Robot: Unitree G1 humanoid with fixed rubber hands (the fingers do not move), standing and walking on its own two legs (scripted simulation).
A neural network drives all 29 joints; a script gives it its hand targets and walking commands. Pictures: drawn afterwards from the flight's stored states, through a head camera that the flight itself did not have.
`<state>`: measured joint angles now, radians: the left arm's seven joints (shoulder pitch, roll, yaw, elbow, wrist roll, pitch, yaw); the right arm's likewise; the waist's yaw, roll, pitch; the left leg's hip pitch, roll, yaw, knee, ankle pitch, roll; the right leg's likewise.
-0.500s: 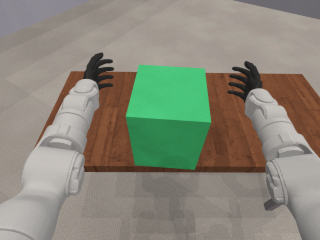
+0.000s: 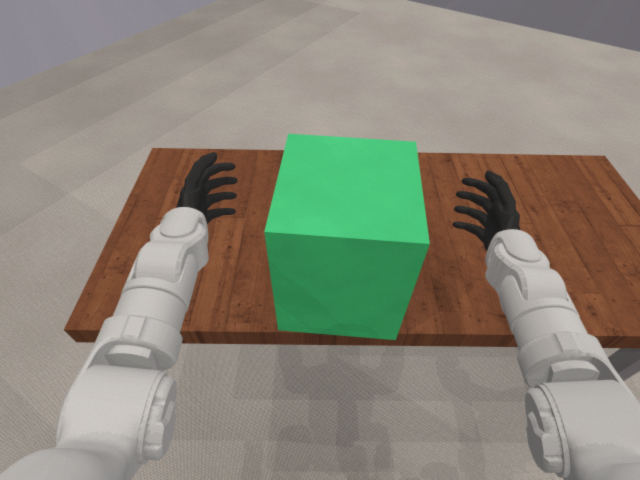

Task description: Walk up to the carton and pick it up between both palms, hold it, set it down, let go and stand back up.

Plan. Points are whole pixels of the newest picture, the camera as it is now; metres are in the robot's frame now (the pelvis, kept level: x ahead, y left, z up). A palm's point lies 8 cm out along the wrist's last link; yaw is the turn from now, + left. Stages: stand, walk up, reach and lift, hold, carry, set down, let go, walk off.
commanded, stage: set down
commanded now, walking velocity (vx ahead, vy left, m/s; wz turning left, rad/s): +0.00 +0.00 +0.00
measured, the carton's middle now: (343, 240) +0.46 -0.04 +0.00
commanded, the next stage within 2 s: none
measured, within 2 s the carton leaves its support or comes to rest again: neither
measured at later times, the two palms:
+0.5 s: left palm (188, 303) +0.33 +0.17 +0.04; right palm (485, 315) +0.31 -0.22 +0.02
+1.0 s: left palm (176, 374) +0.26 +0.19 -0.02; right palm (491, 380) +0.24 -0.22 -0.03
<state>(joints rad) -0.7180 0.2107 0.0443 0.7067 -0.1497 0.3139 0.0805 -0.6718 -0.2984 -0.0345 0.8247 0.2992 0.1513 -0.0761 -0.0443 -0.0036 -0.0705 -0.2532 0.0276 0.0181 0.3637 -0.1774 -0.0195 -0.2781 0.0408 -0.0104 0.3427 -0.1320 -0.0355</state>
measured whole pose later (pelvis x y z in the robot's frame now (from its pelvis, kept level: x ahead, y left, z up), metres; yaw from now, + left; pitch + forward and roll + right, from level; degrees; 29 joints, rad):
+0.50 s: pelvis +0.00 +0.00 +0.00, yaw +0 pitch +3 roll +0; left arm -0.24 0.13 0.02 0.48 -0.12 0.04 0.07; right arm -0.22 -0.22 -0.02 0.55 0.21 -0.06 -0.03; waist -0.02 0.02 -0.04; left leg -0.23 0.02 0.01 0.34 -0.17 -0.02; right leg -0.27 0.03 -0.01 0.35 -0.14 -0.03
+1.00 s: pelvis +0.02 +0.00 +0.00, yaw +0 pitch +0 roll +0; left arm 0.03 0.15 -0.08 0.58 -0.14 -0.29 0.08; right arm 0.05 -0.21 0.01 0.62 0.22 -0.30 -0.01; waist -0.01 0.00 0.00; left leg -0.16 0.01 0.00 0.39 -0.23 -0.01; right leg -0.20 0.04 0.00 0.40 -0.20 -0.03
